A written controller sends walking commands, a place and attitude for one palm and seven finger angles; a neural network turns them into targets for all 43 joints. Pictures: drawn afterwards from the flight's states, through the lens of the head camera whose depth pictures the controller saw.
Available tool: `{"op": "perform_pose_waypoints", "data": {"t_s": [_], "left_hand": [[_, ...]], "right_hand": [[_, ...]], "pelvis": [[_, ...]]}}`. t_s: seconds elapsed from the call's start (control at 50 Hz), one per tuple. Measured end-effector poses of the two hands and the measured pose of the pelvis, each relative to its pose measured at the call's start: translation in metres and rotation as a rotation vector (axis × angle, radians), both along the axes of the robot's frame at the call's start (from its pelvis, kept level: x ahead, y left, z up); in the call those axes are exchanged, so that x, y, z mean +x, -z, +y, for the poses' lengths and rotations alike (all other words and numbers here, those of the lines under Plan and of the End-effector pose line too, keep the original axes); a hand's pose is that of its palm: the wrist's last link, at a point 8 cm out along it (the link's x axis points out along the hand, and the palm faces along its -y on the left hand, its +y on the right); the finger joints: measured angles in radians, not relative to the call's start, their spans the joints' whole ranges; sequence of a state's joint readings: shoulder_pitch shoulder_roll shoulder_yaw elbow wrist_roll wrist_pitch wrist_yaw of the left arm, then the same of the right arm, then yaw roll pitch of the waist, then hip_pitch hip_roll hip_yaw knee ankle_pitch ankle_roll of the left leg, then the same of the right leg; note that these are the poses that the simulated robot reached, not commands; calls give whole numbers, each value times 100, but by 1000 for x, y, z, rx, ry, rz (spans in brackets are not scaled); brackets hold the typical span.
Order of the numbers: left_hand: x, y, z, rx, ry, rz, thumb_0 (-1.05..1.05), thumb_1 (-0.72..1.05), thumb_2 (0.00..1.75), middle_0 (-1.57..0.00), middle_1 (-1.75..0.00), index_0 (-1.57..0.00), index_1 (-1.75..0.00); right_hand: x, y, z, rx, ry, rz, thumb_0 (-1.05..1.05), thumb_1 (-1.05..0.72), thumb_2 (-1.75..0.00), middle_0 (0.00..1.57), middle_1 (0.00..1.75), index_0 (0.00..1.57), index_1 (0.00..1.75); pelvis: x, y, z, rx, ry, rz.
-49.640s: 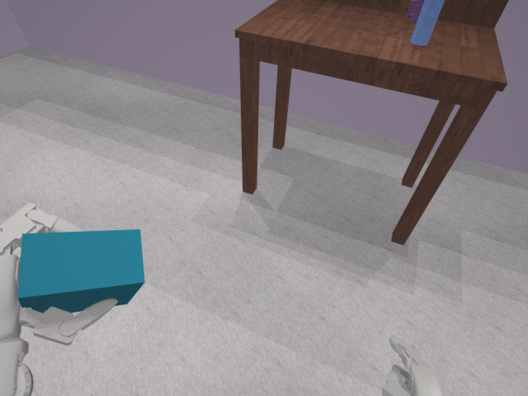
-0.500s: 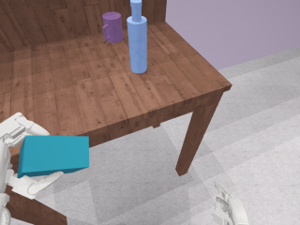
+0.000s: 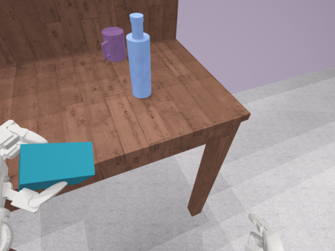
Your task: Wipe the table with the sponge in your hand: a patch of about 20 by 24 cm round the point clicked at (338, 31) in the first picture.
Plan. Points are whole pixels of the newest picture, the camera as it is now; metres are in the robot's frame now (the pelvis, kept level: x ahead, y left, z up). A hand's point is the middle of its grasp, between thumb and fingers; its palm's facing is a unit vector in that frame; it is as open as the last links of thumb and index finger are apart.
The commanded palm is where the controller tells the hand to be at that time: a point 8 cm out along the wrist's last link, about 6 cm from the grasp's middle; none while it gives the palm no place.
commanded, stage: shuffle to correct the standing spot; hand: left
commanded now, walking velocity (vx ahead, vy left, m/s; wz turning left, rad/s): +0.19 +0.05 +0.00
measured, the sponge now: (64, 166) +0.23 +0.23 +0.14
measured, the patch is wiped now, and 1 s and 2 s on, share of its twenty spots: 0.95 0.95 0.95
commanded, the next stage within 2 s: come to a stop and stand still in 0.14 s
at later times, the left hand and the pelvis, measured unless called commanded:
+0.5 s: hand (81, 134) +0.27 +0.20 +0.18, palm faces +0.52 -0.75 -0.41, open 10.2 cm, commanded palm +0.21 +0.23 +0.19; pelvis +0.07 -0.06 +0.00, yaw +4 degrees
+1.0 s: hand (74, 122) +0.29 +0.22 +0.19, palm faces +0.43 -0.81 -0.39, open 10.2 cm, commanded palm +0.23 +0.26 +0.19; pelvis +0.08 -0.03 +0.01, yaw +1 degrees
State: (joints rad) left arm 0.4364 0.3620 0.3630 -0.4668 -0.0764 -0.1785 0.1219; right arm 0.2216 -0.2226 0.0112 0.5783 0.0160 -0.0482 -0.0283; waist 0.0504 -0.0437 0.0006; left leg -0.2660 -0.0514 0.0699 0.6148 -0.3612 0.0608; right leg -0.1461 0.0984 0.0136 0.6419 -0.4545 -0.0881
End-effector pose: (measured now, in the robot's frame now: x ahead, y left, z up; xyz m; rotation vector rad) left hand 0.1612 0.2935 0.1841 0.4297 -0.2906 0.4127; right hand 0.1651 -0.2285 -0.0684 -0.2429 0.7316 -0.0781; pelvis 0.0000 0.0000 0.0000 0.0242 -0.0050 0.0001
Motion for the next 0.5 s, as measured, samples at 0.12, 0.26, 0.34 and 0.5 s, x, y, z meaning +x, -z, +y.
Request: {"op": "perform_pose_waypoints", "data": {"t_s": [0.12, 0.26, 0.34, 0.5], "left_hand": [[34, -15, -13, 45, 10, 5, -1, -56, 109, -72, -133, -77, -134], [46, -24, -35, 165, -8, 92, -1, -55, 109, -72, -134, -76, -134], [50, -25, -50, 212, -60, 33, -1, -56, 109, -73, -133, -77, -133], [64, -13, -61, 75, -104, 13, -1, -55, 109, -72, -134, -76, -134]], "right_hand": [[10, 5, 0, 70, 28, -6, 1, -91, -90, 20, 29, 20, 30], [22, 18, -13, 123, 40, 47, 1, -91, -90, 20, 30, 20, 30], [45, 42, -33, 99, -14, 80, 1, -91, -90, 20, 30, 20, 30], [93, 15, -59, 26, -35, 34, 1, -91, -90, 20, 29, 20, 30]], "pelvis": [[14, -5, -7, 12, -32, -31], [47, -8, -31, -8, -4, -22], [64, 9, -51, -25, -48, -37], [66, -2, -62, 15, -68, -47]]}}
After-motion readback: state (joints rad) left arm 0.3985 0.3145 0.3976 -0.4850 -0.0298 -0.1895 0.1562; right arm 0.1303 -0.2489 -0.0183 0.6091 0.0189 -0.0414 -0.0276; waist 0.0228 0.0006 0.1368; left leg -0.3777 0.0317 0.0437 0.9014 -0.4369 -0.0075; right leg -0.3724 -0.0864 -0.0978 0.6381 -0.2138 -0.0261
